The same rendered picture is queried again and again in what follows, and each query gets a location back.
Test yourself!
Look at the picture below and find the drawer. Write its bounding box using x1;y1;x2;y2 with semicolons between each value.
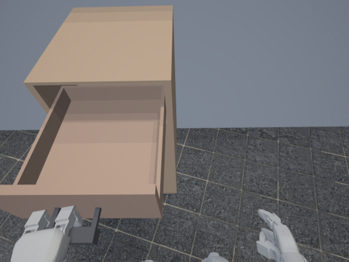
0;84;166;218

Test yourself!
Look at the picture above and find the handle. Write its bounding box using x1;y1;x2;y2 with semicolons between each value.
44;207;101;245

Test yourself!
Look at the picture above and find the right robot shin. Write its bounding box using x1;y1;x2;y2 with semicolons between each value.
208;252;219;257

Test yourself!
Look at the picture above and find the cabinet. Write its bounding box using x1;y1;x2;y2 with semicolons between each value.
23;5;177;194

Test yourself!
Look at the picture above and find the robot left hand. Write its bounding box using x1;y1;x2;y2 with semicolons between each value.
10;205;83;262

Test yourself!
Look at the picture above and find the robot right hand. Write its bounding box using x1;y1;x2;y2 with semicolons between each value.
256;209;300;262

